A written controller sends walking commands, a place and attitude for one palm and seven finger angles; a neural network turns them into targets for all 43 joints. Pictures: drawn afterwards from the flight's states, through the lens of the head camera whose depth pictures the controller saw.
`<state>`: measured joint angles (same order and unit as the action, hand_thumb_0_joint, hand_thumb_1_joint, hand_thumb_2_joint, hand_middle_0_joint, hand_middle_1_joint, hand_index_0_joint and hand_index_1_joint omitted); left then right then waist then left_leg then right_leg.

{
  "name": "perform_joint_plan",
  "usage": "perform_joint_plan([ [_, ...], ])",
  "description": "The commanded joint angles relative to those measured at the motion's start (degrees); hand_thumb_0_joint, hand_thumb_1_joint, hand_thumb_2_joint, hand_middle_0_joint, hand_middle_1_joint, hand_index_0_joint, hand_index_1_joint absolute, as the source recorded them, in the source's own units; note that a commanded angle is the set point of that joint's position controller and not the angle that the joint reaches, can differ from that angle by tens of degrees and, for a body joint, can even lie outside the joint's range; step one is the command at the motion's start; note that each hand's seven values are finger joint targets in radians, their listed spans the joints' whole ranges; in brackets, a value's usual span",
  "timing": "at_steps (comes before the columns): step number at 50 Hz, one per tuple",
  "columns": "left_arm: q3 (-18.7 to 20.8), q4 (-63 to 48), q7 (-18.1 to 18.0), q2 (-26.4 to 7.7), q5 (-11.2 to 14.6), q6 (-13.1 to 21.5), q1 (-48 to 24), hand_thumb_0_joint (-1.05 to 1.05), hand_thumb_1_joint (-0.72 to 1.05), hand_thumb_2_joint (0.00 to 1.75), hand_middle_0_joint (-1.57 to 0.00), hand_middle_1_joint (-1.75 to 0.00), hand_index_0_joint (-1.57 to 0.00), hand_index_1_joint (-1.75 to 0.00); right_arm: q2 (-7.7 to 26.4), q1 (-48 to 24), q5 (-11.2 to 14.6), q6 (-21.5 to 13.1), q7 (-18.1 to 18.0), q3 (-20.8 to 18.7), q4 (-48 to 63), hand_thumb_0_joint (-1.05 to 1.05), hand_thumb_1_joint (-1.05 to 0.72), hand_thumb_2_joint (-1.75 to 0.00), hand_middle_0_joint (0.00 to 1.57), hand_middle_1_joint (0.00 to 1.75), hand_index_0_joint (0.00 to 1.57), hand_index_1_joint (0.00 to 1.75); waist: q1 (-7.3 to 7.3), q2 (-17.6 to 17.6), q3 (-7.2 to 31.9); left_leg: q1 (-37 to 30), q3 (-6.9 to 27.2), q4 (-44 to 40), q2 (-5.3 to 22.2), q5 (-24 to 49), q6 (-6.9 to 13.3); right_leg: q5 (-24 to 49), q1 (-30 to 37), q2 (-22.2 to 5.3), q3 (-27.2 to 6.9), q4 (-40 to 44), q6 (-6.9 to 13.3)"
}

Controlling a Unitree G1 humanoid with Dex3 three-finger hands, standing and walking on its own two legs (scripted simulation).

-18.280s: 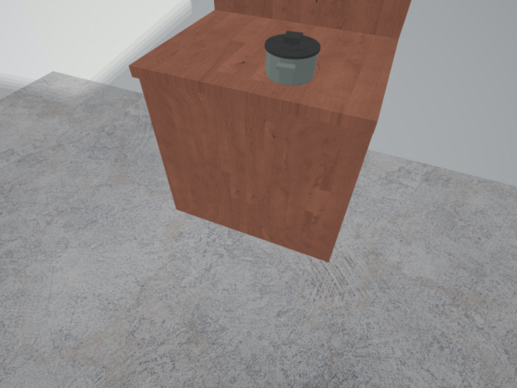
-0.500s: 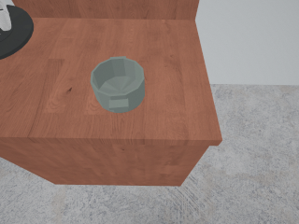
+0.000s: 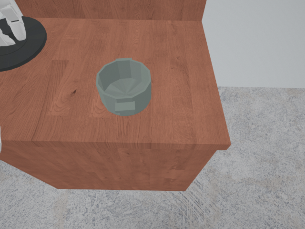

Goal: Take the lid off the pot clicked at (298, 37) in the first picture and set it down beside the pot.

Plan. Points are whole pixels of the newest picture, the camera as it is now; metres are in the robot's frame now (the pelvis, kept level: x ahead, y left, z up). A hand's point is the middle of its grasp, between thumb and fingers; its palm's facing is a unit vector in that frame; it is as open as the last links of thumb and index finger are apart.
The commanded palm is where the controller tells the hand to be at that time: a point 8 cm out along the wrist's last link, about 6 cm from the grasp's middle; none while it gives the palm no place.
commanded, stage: lower the lid onto the table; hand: left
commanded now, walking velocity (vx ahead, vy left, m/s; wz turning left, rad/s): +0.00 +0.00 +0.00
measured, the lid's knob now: (0, 33) +0.50 +0.33 +0.22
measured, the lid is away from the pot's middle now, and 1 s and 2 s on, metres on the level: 0.25 0.23 0.24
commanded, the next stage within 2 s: none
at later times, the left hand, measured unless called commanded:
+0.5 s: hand (12, 45) +0.47 +0.30 +0.21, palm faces -0.30 -0.12 -0.94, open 4.7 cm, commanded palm +0.47 +0.30 +0.28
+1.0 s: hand (23, 61) +0.46 +0.29 +0.18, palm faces -0.38 -0.13 -0.92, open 4.7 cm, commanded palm +0.48 +0.30 +0.24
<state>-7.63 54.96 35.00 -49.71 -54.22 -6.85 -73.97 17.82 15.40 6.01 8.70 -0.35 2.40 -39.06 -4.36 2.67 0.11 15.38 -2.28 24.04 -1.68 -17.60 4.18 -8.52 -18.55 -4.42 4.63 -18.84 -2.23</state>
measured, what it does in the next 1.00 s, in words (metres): stands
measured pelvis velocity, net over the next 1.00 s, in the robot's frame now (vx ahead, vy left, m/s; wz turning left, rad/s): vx -0.01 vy -0.01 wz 0.01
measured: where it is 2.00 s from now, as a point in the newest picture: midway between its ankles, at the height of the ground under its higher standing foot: outside the picture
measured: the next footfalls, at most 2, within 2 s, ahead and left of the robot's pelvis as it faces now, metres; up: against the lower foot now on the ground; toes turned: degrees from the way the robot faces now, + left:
none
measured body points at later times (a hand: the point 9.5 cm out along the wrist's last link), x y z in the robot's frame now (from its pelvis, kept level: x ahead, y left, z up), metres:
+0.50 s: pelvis +0.00 +0.00 +0.00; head +0.07 +0.00 +0.44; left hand +0.48 +0.30 +0.27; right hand +0.05 -0.28 -0.13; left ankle -0.07 +0.07 -0.74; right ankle -0.01 -0.17 -0.74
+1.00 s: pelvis -0.01 -0.01 +0.00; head +0.07 -0.01 +0.44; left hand +0.47 +0.30 +0.23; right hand +0.03 -0.29 -0.13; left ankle -0.07 +0.07 -0.74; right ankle -0.01 -0.17 -0.74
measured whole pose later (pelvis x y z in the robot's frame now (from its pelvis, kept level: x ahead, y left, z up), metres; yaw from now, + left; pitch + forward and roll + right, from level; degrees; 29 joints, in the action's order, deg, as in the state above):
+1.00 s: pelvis -0.01 -0.01 +0.00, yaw +1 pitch +9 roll -2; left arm -6.6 60.5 31.7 -47.9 -53.3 0.1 -68.6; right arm 17.9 17.1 5.6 8.1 -1.0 1.5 -40.7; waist -5.5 2.0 0.4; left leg 18.1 -1.3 27.2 -0.7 -18.3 3.0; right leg -9.4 -20.8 -3.2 3.8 -21.3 -2.6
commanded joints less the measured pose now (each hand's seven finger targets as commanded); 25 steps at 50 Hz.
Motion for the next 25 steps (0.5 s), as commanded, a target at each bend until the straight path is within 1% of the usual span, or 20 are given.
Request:
perform_joint_plan([
  [1, 6.16, -14.37, -3.86, -17.77, -0.66, 0.58, -31.64, 0.0, 0.6, 1.05, -0.69, -1.02, -1.12, -1.18, 9.84, 4.01, -0.6, -1.67, -0.68, -3.9, 4.23, 0.0, -0.9, -0.9, 0.2, 0.3, 0.2, 0.3, -0.47, 8.02, 29.05, -17.26, 5.81, 2.9, 1.06, 50.62, -2.48, 20.9, 8.1, 5.36, -0.1, -3.13, 4.55],
  [2, 5.64, -14.5, -3.76, -17.34, -0.91, 0.72, -32.82, 0.0, 0.6, 1.05, -0.69, -1.02, -1.12, -1.18, 9.58, 4.32, -0.74, -1.73, -0.63, -3.7, 3.82, 0.0, -0.9, -0.9, 0.2, 0.3, 0.2, 0.3, -0.53, 6.12, 28.48, -17.03, 6.06, 2.41, 1.42, 48.87, -2.54, 19.24, 7.76, 5.46, -0.03, -3.18, 4.17],
  [3, 5.28, -9.55, -3.64, -15.91, -0.83, 0.69, -30.24, 0.0, 0.6, 1.05, -0.69, -1.02, -1.12, -1.18, 9.51, 4.5, -0.53, -1.75, -0.81, -3.72, 3.47, 0.0, -0.9, -0.9, 0.2, 0.3, 0.2, 0.3, -0.9, 3.56, 25.79, -14.77, 5.12, 2.64, 1.27, 45.14, -1.68, 18.74, 7.35, 5.35, 0.05, -2.93, 4.07],
  [4, 4.81, -9.29, -3.6, -15.97, -0.61, 0.8, -30.23, 0.0, 0.6, 1.05, -0.69, -1.02, -1.12, -1.18, 9.61, 4.68, -0.29, -1.47, -0.75, -3.51, 3.47, 0.0, -0.9, -0.9, 0.2, 0.3, 0.2, 0.3, -0.78, 2.82, 25.35, -13.2, 4.72, 1.98, 1.16, 42.36, -1.54, 18.63, 8.2, 5.17, 0.11, -2.97, 4.0],
  [5, 4.89, -11.58, -3.71, -16.13, -0.6, 1.06, -31.69, 0.0, 0.6, 1.05, -0.69, -1.02, -1.12, -1.18, 9.67, 4.39, -0.41, -1.55, -0.7, -3.71, 3.69, 0.0, -0.9, -0.9, 0.2, 0.3, 0.2, 0.3, -0.52, 4.07, 26.93, -13.89, 4.89, 1.92, 1.06, 42.94, -1.64, 19.22, 8.55, 5.08, 0.04, -3.24, 4.16],
  [6, 3.73, -12.15, -3.95, -14.19, -0.03, 0.82, -30.82, 0.0, 0.6, 1.05, -0.69, -1.02, -1.12, -1.18, 9.89, 4.31, -0.35, -1.43, -0.62, -4.03, 3.78, 0.0, -0.9, -0.9, 0.2, 0.3, 0.2, 0.3, -0.89, 6.47, 27.52, -15.51, 5.53, 2.52, 1.21, 47.49, -2.55, 20.0, 7.38, 5.23, 0.25, -3.46, 4.43],
  [7, 4.57, -18.39, -4.05, -15.61, -0.48, 1.15, -34.77, 0.0, 0.6, 1.05, -0.69, -1.02, -1.12, -1.18, 9.81, 4.07, -0.95, -1.64, -0.42, -4.16, 3.75, 0.0, -0.9, -0.9, 0.2, 0.3, 0.2, 0.3, -0.43, 8.11, 30.43, -18.39, 6.33, 2.52, 1.48, 50.78, -2.95, 20.04, 7.42, 5.46, -0.15, -3.61, 4.25],
  [8, 4.78, -16.72, -4.07, -14.97, -0.74, 0.99, -33.6, 0.0, 0.6, 1.05, -0.69, -1.02, -1.12, -1.18, 9.58, 4.02, -1.14, -2.01, -0.42, -4.34, 3.79, 0.0, -0.9, -0.9, 0.2, 0.3, 0.2, 0.3, -0.83, 8.7, 29.84, -19.05, 6.44, 3.34, 1.37, 51.09, -2.64, 19.16, 6.03, 5.6, -0.21, -3.44, 4.35],
  [10, 6.66, -12.16, -4.05, -16.25, -0.64, 0.98, -28.91, 0.0, 0.6, 1.05, -0.69, -1.02, -1.12, -1.18, 9.55, 4.58, -0.76, -2.15, -0.46, -4.12, 3.68, 0.0, -0.9, -0.9, 0.2, 0.3, 0.2, 0.3, -0.45, 4.17, 27.87, -16.01, 5.74, 3.11, 1.11, 47.31, -2.08, 18.9, 7.32, 5.58, -0.22, -3.43, 4.12],
  [11, 6.39, -10.75, -4.18, -15.86, 0.19, 0.98, -26.44, 0.0, 0.6, 1.05, -0.69, -1.02, -1.12, -1.18, 9.87, 4.74, -0.41, -1.76, -0.38, -4.13, 3.67, 0.0, -0.9, -0.9, 0.2, 0.3, 0.2, 0.3, -0.51, 4.05, 27.35, -14.8, 5.69, 2.92, 0.92, 47.26, -2.38, 19.97, 7.95, 5.5, -0.14, -3.31, 4.28],
  [12, 4.75, -11.47, -3.94, -14.33, -0.24, 1.24, -28.59, 0.0, 0.6, 1.05, -0.69, -1.02, -1.12, -1.18, 9.55, 4.34, -0.71, -1.74, -0.39, -3.91, 3.63, 0.0, -0.9, -0.9, 0.2, 0.3, 0.2, 0.3, -0.65, 3.2, 26.58, -13.62, 5.2, 2.46, 0.91, 44.91, -2.04, 19.83, 8.07, 5.37, -0.2, -3.45, 4.05],
  [13, 4.49, -11.49, -4.0, -13.65, 0.06, 1.36, -29.22, 0.0, 0.6, 1.05, -0.69, -1.02, -1.12, -1.18, 9.57, 4.52, -0.63, -1.54, -0.44, -4.1, 3.25, 0.0, -0.9, -0.9, 0.2, 0.3, 0.2, 0.3, -0.94, 2.55, 25.99, -13.6, 5.17, 2.62, 1.05, 44.37, -1.69, 19.99, 7.71, 5.38, 0.04, -3.51, 4.03],
  [14, 3.39, -10.81, -3.94, -12.6, 0.02, 1.25, -29.52, 0.0, 0.6, 1.05, -0.69, -1.02, -1.12, -1.18, 9.53, 4.59, -0.56, -1.51, -0.47, -4.1, 3.18, 0.0, -0.9, -0.9, 0.2, 0.3, 0.2, 0.3, -1.18, 3.05, 25.64, -13.54, 5.12, 2.55, 1.05, 44.36, -1.74, 19.57, 7.12, 5.41, 0.02, -3.48, 4.05],
  [15, 3.4, -13.74, -3.98, -12.85, 0.09, 1.39, -31.46, 0.0, 0.6, 1.05, -0.69, -1.02, -1.12, -1.18, 9.65, 4.63, -0.8, -1.63, -0.41, -4.34, 3.08, 0.0, -0.9, -0.9, 0.2, 0.3, 0.2, 0.3, -1.09, 4.66, 26.95, -15.04, 5.42, 2.67, 1.1, 45.29, -2.02, 19.65, 6.94, 5.52, 0.04, -3.48, 4.08],
  [16, 4.25, -12.81, -4.46, -13.63, 0.41, 1.33, -29.36, 0.0, 0.6, 1.05, -0.69, -1.02, -1.12, -1.18, 9.97, 4.84, -0.71, -1.63, -0.38, -4.55, 3.07, 0.0, -0.9, -0.9, 0.2, 0.3, 0.2, 0.3, -1.24, 5.53, 27.61, -15.9, 5.79, 3.48, 1.13, 47.99, -2.55, 20.13, 6.49, 5.69, 0.16, -3.63, 4.34],
  [17, 4.53, -14.09, -4.56, -14.52, -0.25, 1.8, -31.21, 0.0, 0.6, 1.05, -0.69, -1.02, -1.12, -1.18, 9.78, 5.01, -1.0, -1.71, -0.35, -4.24, 2.99, 0.0, -0.9, -0.9, 0.2, 0.3, 0.2, 0.3, -1.14, 5.76, 27.96, -15.96, 5.94, 3.07, 1.17, 48.45, -2.63, 19.91, 6.7, 5.84, -0.13, -3.73, 4.23],
  [20, 7.26, -13.07, -4.76, -17.37, -0.39, 2.52, -29.69, 0.0, 0.6, 1.05, -0.69, -1.02, -1.12, -1.18, 9.74, 5.17, -1.02, -1.98, -0.52, -4.23, 3.1, 0.0, -0.9, -0.9, 0.2, 0.3, 0.2, 0.3, -0.53, 4.91, 28.9, -14.91, 5.4, 3.17, 0.8, 45.59, -1.89, 20.43, 8.71, 5.59, -0.37, -3.83, 4.19],
  [21, 6.72, -13.23, -4.96, -16.65, 0.3, 2.59, -28.4, 0.0, 0.6, 1.05, -0.69, -1.02, -1.12, -1.18, 9.92, 4.93, -0.82, -1.8, -0.44, -4.37, 3.37, 0.0, -0.9, -0.9, 0.2, 0.3, 0.2, 0.3, -0.64, 6.38, 28.89, -15.43, 5.89, 3.45, 0.82, 48.15, -2.52, 21.15, 8.13, 5.65, -0.25, -3.91, 4.42],
  [22, 7.17, -15.0, -4.94, -17.08, -0.13, 2.91, -29.7, 0.0, 0.6, 1.05, -0.69, -1.02, -1.12, -1.18, 9.67, 4.97, -1.17, -1.96, -0.32, -4.38, 3.47, 0.0, -0.9, -0.9, 0.2, 0.3, 0.2, 0.3, -0.41, 5.6, 29.55, -15.78, 5.93, 3.2, 0.95, 48.21, -2.43, 20.81, 8.39, 5.7, -0.41, -3.98, 4.14],
  [25, 7.26, -14.27, -4.86, -16.33, 0.16, 3.11, -27.95, 0.0, 0.6, 1.05, -0.69, -1.02, -1.12, -1.18, 9.57, 4.65, -1.02, -2.04, -0.12, -4.55, 3.66, 0.0, -0.9, -0.9, 0.2, 0.3, 0.2, 0.3, -0.39, 6.41, 28.49, -15.84, 6.01, 3.66, 0.92, 48.43, -2.2, 20.23, 7.27, 5.69, -0.29, -4.1, 4.11],
])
